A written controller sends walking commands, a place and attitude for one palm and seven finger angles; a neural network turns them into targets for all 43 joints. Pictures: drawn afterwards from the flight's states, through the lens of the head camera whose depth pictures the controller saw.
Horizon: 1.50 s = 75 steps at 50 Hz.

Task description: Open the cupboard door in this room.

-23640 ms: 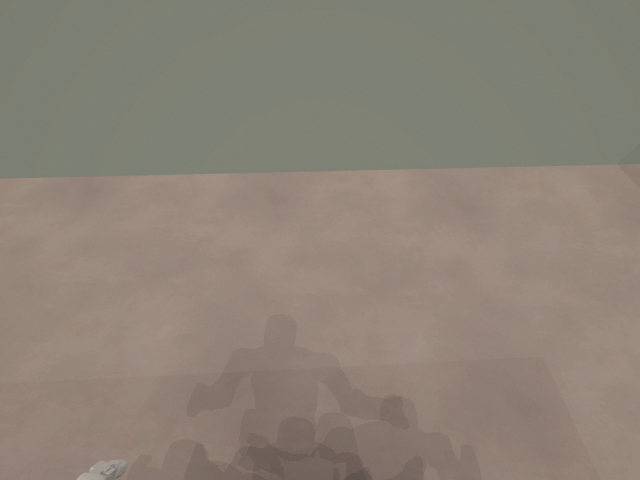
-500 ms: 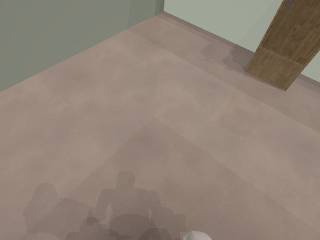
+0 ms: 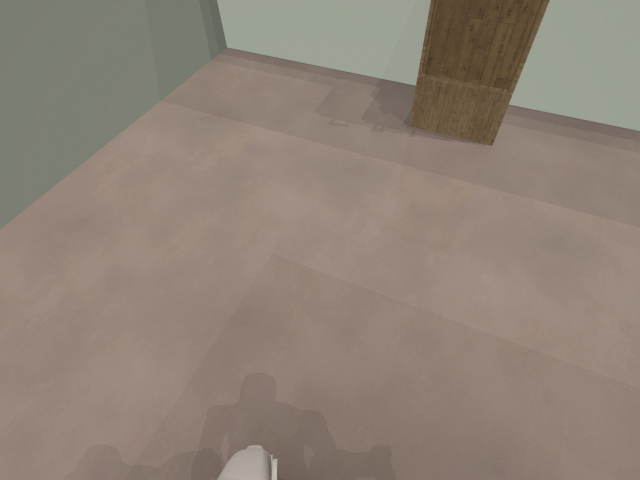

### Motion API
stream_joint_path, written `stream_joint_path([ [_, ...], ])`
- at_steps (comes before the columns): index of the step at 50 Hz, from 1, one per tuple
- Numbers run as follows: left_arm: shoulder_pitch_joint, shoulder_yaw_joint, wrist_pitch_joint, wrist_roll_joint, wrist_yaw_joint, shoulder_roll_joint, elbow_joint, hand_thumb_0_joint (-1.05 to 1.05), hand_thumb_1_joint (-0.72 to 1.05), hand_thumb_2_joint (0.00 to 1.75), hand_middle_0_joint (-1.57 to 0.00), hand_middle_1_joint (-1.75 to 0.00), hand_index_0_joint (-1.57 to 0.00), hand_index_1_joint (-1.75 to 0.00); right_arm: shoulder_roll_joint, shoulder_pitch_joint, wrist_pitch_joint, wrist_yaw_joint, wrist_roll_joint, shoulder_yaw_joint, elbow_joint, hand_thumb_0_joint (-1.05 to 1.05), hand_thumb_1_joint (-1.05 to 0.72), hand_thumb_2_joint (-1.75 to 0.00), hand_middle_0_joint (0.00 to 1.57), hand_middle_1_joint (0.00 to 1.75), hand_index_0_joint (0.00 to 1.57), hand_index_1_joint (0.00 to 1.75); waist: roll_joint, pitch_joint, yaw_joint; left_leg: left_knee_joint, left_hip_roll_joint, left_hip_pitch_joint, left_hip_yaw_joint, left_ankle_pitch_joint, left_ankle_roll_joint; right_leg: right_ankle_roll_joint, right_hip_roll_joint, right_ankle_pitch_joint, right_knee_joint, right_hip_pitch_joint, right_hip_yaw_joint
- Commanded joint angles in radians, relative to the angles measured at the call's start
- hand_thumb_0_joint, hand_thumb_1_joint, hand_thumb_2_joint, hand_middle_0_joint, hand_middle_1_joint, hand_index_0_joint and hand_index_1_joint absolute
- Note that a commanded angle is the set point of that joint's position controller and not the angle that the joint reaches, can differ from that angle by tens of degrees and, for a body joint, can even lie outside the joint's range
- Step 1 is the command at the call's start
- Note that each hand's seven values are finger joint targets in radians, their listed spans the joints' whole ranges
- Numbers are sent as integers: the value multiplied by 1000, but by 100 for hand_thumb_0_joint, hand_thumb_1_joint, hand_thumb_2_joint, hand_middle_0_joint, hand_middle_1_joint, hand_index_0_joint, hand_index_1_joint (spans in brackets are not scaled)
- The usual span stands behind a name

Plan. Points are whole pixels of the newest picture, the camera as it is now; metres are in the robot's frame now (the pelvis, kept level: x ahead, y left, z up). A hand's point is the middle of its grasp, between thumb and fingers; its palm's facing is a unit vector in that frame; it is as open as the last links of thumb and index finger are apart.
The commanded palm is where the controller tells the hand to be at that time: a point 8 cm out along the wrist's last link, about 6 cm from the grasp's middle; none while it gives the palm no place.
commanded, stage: turn or walk to find it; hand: left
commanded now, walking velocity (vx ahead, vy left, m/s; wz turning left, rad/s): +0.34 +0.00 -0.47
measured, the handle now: out of the picture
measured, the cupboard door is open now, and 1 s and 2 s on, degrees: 0 0 0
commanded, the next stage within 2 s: stand and wait in 1.18 s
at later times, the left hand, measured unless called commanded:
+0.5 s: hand (201, 360) +0.32 +0.23 -0.17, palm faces -0.21 -0.96 -0.20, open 7.4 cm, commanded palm none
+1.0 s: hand (292, 270) +0.50 +0.10 -0.16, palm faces -0.29 -0.92 -0.25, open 7.1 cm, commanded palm none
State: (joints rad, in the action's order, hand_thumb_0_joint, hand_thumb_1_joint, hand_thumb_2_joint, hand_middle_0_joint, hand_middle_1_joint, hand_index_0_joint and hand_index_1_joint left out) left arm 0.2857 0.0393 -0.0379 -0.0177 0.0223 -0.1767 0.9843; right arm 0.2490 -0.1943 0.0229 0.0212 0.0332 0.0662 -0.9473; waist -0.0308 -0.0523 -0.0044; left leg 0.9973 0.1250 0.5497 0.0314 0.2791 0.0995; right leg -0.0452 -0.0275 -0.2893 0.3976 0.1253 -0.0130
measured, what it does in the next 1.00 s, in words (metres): walks ahead, turning right: left foot, then right foot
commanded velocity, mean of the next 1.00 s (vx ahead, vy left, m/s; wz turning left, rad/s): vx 0.37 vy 0.00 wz -0.22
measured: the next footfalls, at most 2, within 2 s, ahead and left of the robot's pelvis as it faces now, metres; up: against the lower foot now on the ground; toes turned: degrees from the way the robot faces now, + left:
left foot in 0.20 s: +0.19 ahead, +0.16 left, +0.00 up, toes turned +1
right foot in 0.72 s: +0.38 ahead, -0.15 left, +0.00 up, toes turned -26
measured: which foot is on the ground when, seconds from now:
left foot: up 0.00-0.18, down 0.20-0.72, up 0.74-1.00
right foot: down 0.00-0.20, up 0.22-0.70, down 0.72-1.00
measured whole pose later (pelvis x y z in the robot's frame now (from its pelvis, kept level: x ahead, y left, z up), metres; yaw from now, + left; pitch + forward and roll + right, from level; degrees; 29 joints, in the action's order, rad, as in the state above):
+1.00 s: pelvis +0.38 -0.07 +0.00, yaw -20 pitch +0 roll +0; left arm 0.23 0.06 -0.09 -0.02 -0.01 -0.19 1.06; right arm 0.18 -0.22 -0.01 0.01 0.03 0.06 -1.04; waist -0.04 -0.04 0.02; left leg 1.04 0.16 0.58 0.06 0.24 0.06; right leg -0.08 -0.03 -0.26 0.42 0.16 0.13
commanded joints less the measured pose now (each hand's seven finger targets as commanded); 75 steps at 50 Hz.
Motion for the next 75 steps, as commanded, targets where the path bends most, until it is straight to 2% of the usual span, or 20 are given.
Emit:
stream_joint_path([
  [1, 73, 54, -24, -4, -21, -202, -24, 0, 90, 90, -20, -30, -20, -30, 60, 158, -47, 1, -6, 8, 136, 0, -90, -90, 20, 30, 20, 30, 155, -15, -49, -110, -6, 142, 10, -7, -9, -151, 252, 183, -155, -99, -275],
  [6, 42, 60, -18, -3, -25, -218, -10, 0, 90, 90, -20, -30, -20, -30, 54, 147, -70, -1, -15, 1, 141, 0, -90, -90, 20, 30, 20, 30, 182, -4, -24, -358, -55, -115, 36, -5, -40, -122, 235, 274, -77, -14, -265],
  [8, -1, 61, -17, 3, -24, -204, -11, 0, 90, 90, -20, -30, -20, -30, 99, -30, -84, -18, -12, 13, 82, 0, -90, -90, 20, 30, 20, 30, 95, 58, 65, -518, -71, -447, 38, -91, -52, -71, 160, 321, 115, 135, -207],
  [10, 48, 43, -16, 20, -4, -107, -41, 0, 90, 90, -20, -30, -20, -30, 285, -306, -92, -35, 7, 53, 10, 0, -90, -90, 20, 30, 20, 30, -337, 261, 141, -663, 359, -859, -442, 15, -185, 23, -30, -285, 663, 491, 12],
  [11, 26, 44, -13, 9, -10, -134, -38, 0, 90, 90, -20, -30, -20, -30, 262, -289, -82, -37, -2, 45, 3, 0, -90, -90, 20, 30, 20, 30, -306, 250, 139, -746, 407, -766, -521, 170, -209, 20, 10, -294, 821, 528, -56],
  [14, -59, 48, -1, -8, 18, -117, -31, 0, 90, 90, -20, -30, -20, -30, 115, -113, -89, -33, -2, 9, 36, 0, -90, -90, 20, 30, 20, 30, -90, -19, 51, -812, 294, -421, -268, 169, -197, 28, 129, -86, 881, 524, -17],
  [17, -10, 45, 30, -14, 21, -69, -15, 0, 90, 90, -20, -30, -20, -30, 59, -119, -107, -37, -8, -1, 15, 0, -90, -90, 20, 30, 20, 30, -98, -19, 7, -811, 211, -353, -50, -36, -169, 49, 135, 31, 852, 474, 11],
  [30, -322, 14, 23, -10, 21, -26, -106, 0, 90, 90, -20, -30, -20, -30, 45, -323, -109, -39, 2, 5, -123, 0, -90, -90, 20, 30, 20, 30, -113, -76, 66, -747, 204, -555, 149, -514, -193, 32, 111, 110, 325, 492, 136],
  [34, -30, 28, -6, -13, 5, -89, -7, 0, 90, 90, -20, -30, -20, -30, 87, -281, -98, -38, -10, 10, -137, 0, -90, -90, 20, 30, 20, 30, -78, 109, -80, -384, 172, -559, 216, -830, -137, -25, 17, 145, 104, 49, 199],
  [35, 138, 50, -20, -19, -5, -172, 49, 0, 90, 90, -20, -30, -20, -30, 68, -271, -100, -26, -21, 7, -131, 0, -90, -90, 20, 30, 20, 30, 22, 225, -154, -145, 131, -354, 228, -604, -104, -57, 122, 221, 109, -258, 81],
  [36, 253, 76, -29, -12, -21, -284, 88, 0, 90, 90, -20, -30, -20, -30, -7, -293, -102, -24, -33, -9, -100, 0, -90, -90, 20, 30, 20, 30, 247, 328, -162, 163, -31, -33, 214, 195, -60, -173, 414, 388, 74, -505, -350],
  [38, 130, 78, -19, 15, -28, -281, 61, 0, 90, 90, -20, -30, -20, -30, 20, -195, -85, -29, -35, -1, -75, 0, -90, -90, 20, 30, 20, 30, 175, 245, -118, 410, -20, 80, -7, 229, -80, -201, 469, 337, -60, -336, -431],
  [40, 7, 46, -28, 14, -32, -177, 37, 0, 90, 90, -20, -30, -20, -30, -10, -140, -78, -27, -18, -1, -84, 0, -90, -90, 20, 30, 20, 30, 35, 50, -51, 332, 50, 74, -24, 75, -81, -145, 379, 310, -90, -69, -252],
  [43, -46, 31, -46, 2, -33, -119, 46, 0, 90, 90, -20, -30, -20, -30, -54, -241, -51, -21, -6, -5, -122, 0, -90, -90, 20, 30, 20, 30, 111, 49, 32, 202, 50, -19, 4, 14, -62, -107, 292, 285, -143, 72, -97],
  [57, 110, 21, -57, -2, -39, -142, 113, 0, 90, 90, -20, -30, -20, -30, -17, 170, -68, 19, -10, -17, 35, 0, -90, -90, 20, 30, 20, 30, 129, -67, -41, -324, -6, 20, 76, -87, -83, -101, 299, 455, -156, -122, -21],
  [61, 98, 19, -51, 7, -43, -149, 119, 0, 90, 90, -20, -30, -20, -30, 59, -129, -85, -9, 2, -1, -58, 0, -90, -90, 20, 30, 20, 30, 41, 112, 102, -513, -53, -495, 94, -234, -136, -20, 223, 704, 287, -9, 88],
  [62, 147, 10, -48, 19, -38, -102, 106, 0, 90, 90, -20, -30, -20, -30, 166, -267, -91, -22, 14, 21, -88, 0, -90, -90, 20, 30, 20, 30, -156, 262, 133, -487, 194, -787, -188, -497, -234, 36, 101, 312, 563, 239, 151],
  [63, 112, -5, -55, 21, -33, -78, 81, 0, 90, 90, -20, -30, -20, -30, 216, -334, -77, -25, -5, 28, -108, 0, -90, -90, 20, 30, 20, 30, -227, 284, 132, -546, 350, -813, -350, -797, -330, 39, 31, -302, 813, 351, 119],
  [70, 119, -6, 16, 3, -36, 2, 125, 0, 90, 90, -20, -30, -20, -30, 34, -47, -91, -41, -21, -22, -75, 0, -90, -90, 20, 30, 20, 30, -92, 82, -27, -702, 170, -307, -2, -586, -240, 86, 149, -91, 673, 247, 54],
  [75, 59, -12, 37, -1, -44, 18, 92, 0, 90, 90, -20, -30, -20, -30, 19, -57, -77, -43, -16, -15, -87, 0, -90, -90, 20, 30, 20, 30, -92, 32, -21, -726, 148, -248, 0, -417, -240, 99, 138, -2, 420, 177, 76],
])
